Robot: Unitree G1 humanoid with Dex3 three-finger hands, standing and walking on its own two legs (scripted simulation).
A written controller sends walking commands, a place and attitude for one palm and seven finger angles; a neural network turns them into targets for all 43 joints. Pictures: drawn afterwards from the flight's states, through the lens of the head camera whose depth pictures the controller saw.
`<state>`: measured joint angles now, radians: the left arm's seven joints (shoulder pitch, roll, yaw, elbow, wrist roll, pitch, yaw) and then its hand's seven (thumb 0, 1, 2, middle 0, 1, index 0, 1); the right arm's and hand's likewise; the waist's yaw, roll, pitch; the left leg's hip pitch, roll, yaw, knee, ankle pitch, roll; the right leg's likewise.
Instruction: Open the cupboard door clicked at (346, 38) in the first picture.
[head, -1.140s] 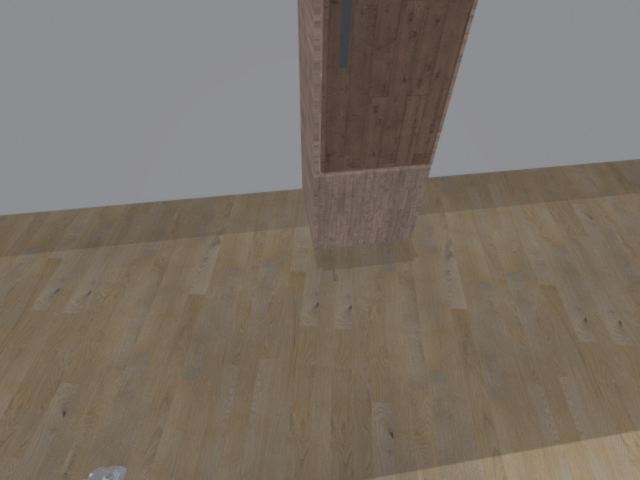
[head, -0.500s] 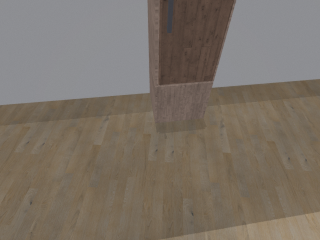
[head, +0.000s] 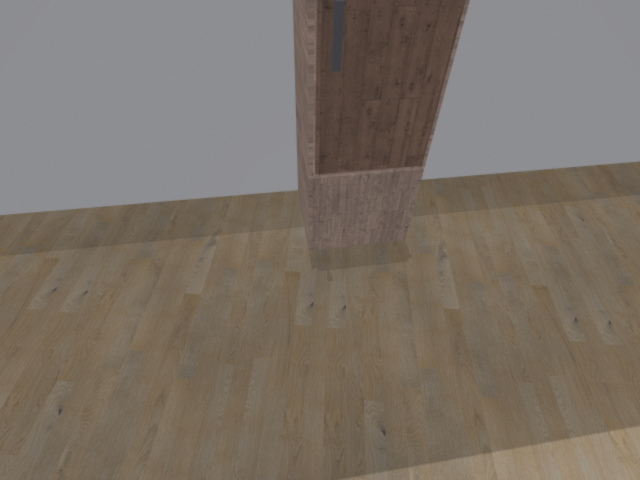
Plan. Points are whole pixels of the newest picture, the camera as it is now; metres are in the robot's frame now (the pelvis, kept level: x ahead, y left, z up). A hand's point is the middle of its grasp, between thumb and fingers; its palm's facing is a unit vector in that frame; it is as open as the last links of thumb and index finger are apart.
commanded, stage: look at it before walking up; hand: left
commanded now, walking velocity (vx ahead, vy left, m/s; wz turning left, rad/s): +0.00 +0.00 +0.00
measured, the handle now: (336, 34) +1.10 +0.03 +0.11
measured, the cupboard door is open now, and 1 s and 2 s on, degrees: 0 0 0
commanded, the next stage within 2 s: walk to a spot facing it in 0.30 s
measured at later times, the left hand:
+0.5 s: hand out of the picture +0.06 +0.25 -0.16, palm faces -0.02 -0.95 -0.33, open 7.4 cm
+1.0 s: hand out of the picture +0.04 +0.16 -0.17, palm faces -0.17 -0.96 -0.23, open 7.4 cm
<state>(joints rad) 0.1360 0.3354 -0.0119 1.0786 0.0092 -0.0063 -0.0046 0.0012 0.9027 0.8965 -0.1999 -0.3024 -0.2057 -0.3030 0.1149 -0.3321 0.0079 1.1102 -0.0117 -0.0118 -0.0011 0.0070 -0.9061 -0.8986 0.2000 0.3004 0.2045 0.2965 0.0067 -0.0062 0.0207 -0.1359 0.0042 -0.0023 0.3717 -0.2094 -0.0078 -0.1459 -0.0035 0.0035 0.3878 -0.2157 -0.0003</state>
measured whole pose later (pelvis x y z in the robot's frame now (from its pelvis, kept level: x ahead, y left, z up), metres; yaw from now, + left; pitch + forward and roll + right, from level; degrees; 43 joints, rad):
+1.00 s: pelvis -0.03 -0.02 -0.01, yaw -14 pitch +1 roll +2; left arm 0.28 0.18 0.04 0.93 0.02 0.04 -0.01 0.00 0.90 0.90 -0.20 -0.30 -0.21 -0.30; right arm 0.15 -0.23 -0.05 0.96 -0.02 0.05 -0.02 0.01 -0.91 -0.90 0.20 0.30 0.20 0.30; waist 0.04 0.00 0.06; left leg -0.45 0.03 0.00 1.02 -0.38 -0.06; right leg -0.32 0.08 0.09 0.49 -0.18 -0.07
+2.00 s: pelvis +0.15 -0.16 -0.01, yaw -47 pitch +0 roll -1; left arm 0.22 0.21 0.06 0.99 0.02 -0.04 -0.01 -0.01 0.93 0.90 -0.20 -0.30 -0.21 -0.30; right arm 0.23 -0.16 -0.05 0.95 -0.03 -0.02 0.01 0.01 -0.91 -0.90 0.19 0.30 0.20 0.30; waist -0.02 0.01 0.03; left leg -0.58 0.18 0.06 0.94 -0.25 -0.06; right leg -0.23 0.08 -0.06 0.45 -0.23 -0.09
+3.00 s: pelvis +0.36 -0.38 -0.03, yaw -52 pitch -1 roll -3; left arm 0.11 0.14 0.04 0.93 0.02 0.03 0.02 0.00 0.90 0.90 -0.20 -0.30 -0.21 -0.30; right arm 0.29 -0.16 -0.05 0.98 -0.03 0.03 0.01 0.02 -0.94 -0.90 0.20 0.30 0.20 0.30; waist -0.04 -0.02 0.03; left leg -0.39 0.09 0.13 0.72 -0.32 -0.02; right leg -0.33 -0.15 -0.31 0.70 -0.33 0.02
